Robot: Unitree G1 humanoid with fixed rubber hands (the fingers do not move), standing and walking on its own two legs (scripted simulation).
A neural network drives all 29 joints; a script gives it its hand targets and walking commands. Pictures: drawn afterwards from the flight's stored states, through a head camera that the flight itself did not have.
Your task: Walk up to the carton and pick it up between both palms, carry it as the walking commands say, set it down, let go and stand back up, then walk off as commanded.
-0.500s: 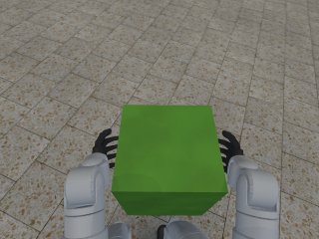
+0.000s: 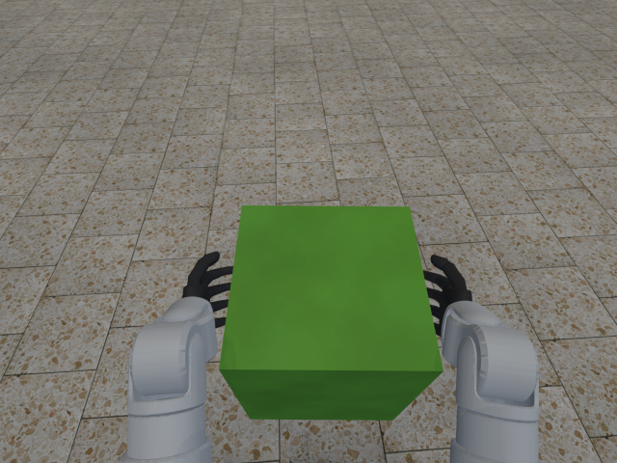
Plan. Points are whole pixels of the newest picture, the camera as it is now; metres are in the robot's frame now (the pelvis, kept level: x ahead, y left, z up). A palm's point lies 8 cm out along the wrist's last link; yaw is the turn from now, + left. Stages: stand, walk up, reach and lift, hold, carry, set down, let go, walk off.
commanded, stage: carry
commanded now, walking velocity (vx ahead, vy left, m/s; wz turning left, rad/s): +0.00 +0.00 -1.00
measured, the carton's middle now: (323, 321) +0.30 -0.01 +0.02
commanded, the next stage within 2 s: none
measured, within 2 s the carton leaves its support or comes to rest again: neither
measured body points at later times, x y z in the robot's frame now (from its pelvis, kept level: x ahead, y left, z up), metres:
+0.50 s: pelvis -0.10 -0.06 +0.02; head -0.08 -0.06 +0.47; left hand +0.22 -0.04 +0.11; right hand +0.09 -0.32 +0.10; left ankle +0.01 +0.05 -0.71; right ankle -0.14 -0.22 -0.67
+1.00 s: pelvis -0.23 -0.13 +0.02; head -0.18 -0.14 +0.46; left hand +0.07 -0.23 +0.07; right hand -0.15 -0.44 +0.09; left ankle -0.12 -0.08 -0.71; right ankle -0.22 -0.22 -0.67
